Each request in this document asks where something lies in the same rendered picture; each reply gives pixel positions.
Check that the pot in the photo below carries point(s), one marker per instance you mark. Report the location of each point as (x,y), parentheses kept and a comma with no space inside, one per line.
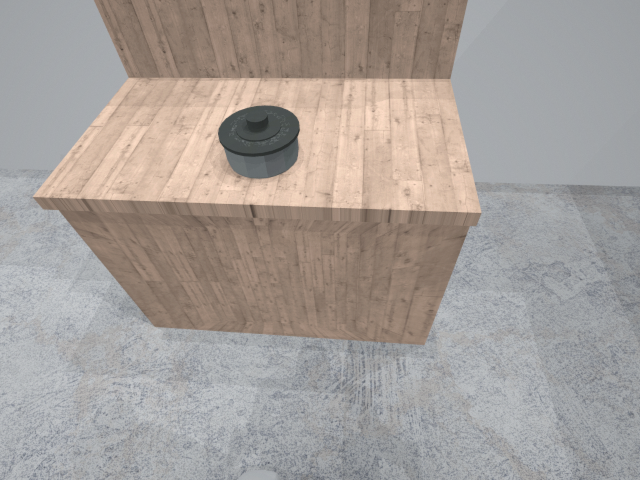
(264,166)

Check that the lid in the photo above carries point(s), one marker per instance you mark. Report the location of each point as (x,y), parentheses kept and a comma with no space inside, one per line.
(281,131)

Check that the table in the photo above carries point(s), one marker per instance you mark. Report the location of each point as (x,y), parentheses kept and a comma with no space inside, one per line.
(356,241)

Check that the knob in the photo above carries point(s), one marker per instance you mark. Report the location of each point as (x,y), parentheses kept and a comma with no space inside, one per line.
(257,119)

